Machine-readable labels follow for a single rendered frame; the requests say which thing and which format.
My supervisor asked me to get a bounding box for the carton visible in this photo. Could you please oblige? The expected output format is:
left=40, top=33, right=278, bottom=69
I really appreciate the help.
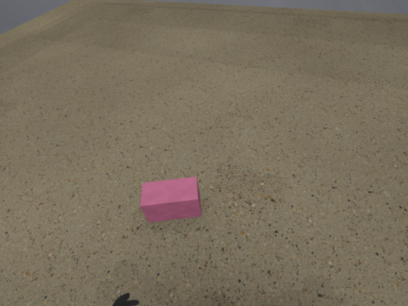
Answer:
left=140, top=177, right=201, bottom=222

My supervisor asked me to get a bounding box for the robot left hand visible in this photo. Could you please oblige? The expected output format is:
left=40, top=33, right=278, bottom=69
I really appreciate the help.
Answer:
left=112, top=293, right=139, bottom=306

